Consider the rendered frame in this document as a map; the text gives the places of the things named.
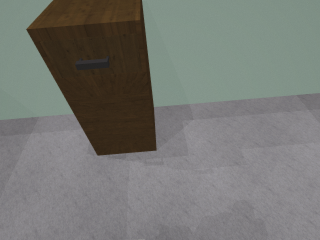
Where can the handle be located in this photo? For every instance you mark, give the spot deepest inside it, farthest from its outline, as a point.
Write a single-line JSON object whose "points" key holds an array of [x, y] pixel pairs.
{"points": [[92, 64]]}

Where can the cabinet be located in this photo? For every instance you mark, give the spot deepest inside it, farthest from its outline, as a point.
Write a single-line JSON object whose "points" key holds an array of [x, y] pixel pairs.
{"points": [[115, 111]]}

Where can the drawer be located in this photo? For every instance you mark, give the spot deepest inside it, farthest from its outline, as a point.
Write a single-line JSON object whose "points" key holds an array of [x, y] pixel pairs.
{"points": [[122, 49]]}

